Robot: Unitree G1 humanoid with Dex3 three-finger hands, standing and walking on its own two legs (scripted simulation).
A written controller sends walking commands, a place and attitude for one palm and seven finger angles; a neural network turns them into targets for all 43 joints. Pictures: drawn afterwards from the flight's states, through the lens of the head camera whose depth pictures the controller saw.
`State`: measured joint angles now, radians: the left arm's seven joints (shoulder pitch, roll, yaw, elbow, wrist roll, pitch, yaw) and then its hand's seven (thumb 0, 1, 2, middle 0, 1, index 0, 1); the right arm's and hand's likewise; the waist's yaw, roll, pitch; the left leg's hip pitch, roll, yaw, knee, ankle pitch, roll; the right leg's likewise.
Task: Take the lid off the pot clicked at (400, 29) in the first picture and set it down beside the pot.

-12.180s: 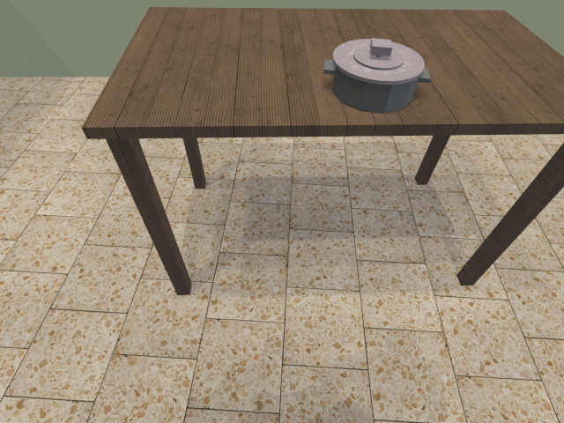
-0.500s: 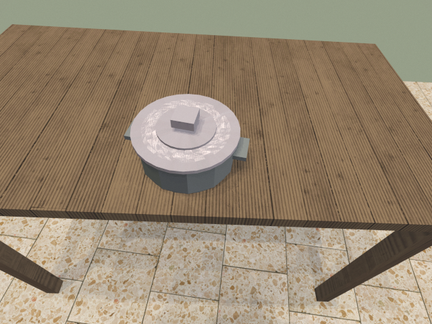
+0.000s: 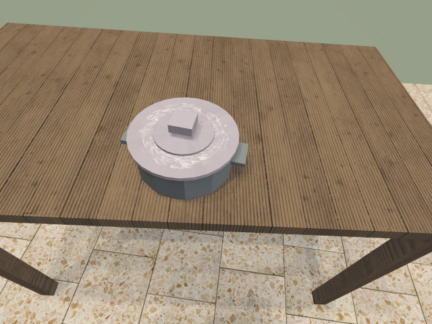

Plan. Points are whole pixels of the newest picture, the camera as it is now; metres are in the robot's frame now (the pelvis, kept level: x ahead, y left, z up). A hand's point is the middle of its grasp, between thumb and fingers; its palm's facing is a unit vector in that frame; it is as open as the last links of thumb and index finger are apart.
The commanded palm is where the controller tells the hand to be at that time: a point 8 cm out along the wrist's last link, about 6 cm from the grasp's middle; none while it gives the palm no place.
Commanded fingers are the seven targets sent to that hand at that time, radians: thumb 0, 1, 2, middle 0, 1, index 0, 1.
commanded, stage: look again from close up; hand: left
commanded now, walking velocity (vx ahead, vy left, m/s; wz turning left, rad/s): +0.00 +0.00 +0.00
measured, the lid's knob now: (183, 122) +0.42 +0.10 +0.15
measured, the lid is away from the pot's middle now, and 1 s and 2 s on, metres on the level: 0.00 0.00 0.00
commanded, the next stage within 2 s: shuffle to correct the standing spot in 0.02 s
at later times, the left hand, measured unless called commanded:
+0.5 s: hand out of the picture -0.03 +0.15 -0.19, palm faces +0.01 -0.99 -0.16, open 7.4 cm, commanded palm none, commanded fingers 0.00 0.90 0.90 -0.20 -0.30 -0.20 -0.30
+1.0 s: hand out of the picture -0.04 +0.11 -0.18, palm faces +0.01 -0.99 -0.11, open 7.4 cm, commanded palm none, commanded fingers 0.00 0.90 0.90 -0.20 -0.30 -0.20 -0.30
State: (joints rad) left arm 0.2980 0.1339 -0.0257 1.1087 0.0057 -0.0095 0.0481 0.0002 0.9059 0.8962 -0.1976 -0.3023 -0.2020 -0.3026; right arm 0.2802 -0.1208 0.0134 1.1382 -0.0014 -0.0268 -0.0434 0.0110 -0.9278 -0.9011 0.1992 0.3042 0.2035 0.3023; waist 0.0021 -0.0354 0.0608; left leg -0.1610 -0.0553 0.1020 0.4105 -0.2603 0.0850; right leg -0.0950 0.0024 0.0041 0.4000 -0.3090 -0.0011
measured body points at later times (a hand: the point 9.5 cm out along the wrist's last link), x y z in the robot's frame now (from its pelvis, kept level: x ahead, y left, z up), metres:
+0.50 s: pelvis -0.02 -0.01 +0.00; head +0.02 +0.01 +0.44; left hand -0.03 +0.21 -0.17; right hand -0.02 -0.23 -0.15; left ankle -0.02 +0.06 -0.74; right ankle -0.06 -0.12 -0.74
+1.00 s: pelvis -0.01 -0.03 +0.00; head +0.02 -0.01 +0.45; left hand -0.03 +0.17 -0.17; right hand -0.03 -0.24 -0.15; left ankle -0.02 +0.06 -0.74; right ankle -0.06 -0.12 -0.74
